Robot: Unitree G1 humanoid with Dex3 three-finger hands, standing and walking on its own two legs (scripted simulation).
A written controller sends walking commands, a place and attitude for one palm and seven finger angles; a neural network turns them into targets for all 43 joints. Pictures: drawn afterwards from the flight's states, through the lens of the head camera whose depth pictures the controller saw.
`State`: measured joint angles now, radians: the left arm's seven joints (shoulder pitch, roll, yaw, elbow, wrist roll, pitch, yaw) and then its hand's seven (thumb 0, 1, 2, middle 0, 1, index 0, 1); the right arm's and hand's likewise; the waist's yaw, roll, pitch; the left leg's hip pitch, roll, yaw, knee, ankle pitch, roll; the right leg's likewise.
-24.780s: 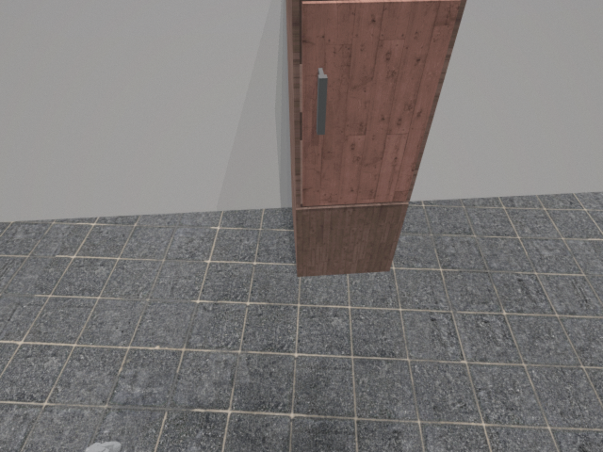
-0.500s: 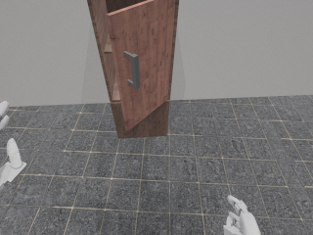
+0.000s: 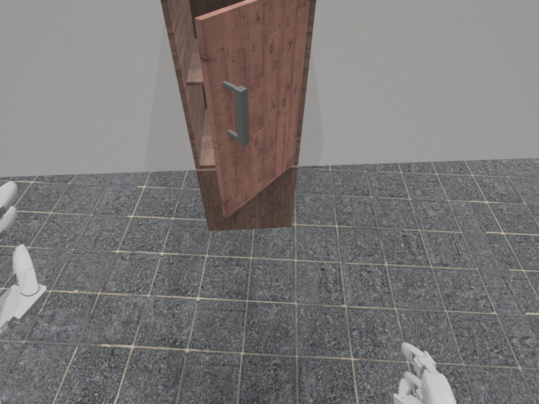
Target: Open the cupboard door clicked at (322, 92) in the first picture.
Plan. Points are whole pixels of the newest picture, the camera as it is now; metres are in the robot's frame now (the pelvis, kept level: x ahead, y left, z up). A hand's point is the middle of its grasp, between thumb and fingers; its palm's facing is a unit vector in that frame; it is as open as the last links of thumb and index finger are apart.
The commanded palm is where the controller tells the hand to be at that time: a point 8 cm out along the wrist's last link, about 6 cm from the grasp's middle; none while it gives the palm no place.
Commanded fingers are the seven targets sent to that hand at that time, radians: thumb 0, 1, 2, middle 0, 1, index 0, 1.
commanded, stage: stop stepping back and stand still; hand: left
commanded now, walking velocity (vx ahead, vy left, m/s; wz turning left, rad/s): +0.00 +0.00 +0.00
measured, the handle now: (236, 114) +0.72 +0.12 +0.03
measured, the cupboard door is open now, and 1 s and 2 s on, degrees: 45 45 45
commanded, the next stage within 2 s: let the arm hang, fingers relaxed in 0.04 s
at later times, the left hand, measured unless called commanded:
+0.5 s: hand out of the picture +0.01 +0.18 -0.18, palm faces +0.00 -0.98 -0.18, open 7.1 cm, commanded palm none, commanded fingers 0.00 0.90 0.90 -0.20 -0.30 -0.20 -0.30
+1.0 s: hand out of the picture +0.03 +0.22 -0.16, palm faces +0.04 -0.95 -0.31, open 7.4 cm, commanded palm none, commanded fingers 0.00 0.90 0.90 -0.20 -0.30 -0.20 -0.30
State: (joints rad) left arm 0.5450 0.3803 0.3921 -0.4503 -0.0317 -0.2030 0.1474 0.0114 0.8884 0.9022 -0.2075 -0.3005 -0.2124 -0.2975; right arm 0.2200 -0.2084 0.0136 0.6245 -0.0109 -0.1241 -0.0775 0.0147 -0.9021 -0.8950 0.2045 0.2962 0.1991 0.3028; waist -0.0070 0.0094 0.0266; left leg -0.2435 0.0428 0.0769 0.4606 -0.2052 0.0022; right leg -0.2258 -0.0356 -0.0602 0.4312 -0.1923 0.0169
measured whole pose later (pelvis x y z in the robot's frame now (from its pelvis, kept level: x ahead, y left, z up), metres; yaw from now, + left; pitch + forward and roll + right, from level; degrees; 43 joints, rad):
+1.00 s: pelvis +0.00 -0.01 +0.00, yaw +2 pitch -2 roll +0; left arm 0.18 0.26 0.02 1.13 0.01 0.00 0.01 0.00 0.91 0.90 -0.20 -0.30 -0.20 -0.29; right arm 0.20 -0.22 -0.01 1.13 -0.02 0.01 0.00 0.01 -0.91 -0.89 0.20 0.30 0.20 0.30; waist 0.00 0.03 0.05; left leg -0.20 0.02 0.05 0.41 -0.17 0.00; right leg -0.19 -0.06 -0.09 0.43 -0.20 0.01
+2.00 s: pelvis +0.03 -0.02 +0.01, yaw +2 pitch -2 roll +0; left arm 0.11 0.30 0.01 1.14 0.01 -0.02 0.01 0.00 0.90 0.90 -0.20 -0.30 -0.20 -0.30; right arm 0.12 -0.31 0.00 1.14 -0.02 0.00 0.00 0.01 -0.91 -0.89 0.20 0.30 0.20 0.30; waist -0.01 0.02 0.06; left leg -0.12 0.04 0.05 0.31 -0.17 -0.02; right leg -0.11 -0.03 -0.09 0.32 -0.19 0.00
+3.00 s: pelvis +0.00 -0.02 -0.01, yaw -27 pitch +0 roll -2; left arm 0.16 0.27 0.10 0.88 0.02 0.05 -0.04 0.00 0.91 0.90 -0.19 -0.30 -0.20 -0.29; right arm 0.17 -0.22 -0.03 0.90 -0.04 0.02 -0.03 0.01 -0.90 -0.89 0.21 0.30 0.20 0.30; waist 0.03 0.03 0.10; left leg -0.26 0.15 0.04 0.58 -0.31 -0.08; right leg -0.41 0.00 -0.05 0.79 -0.42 0.03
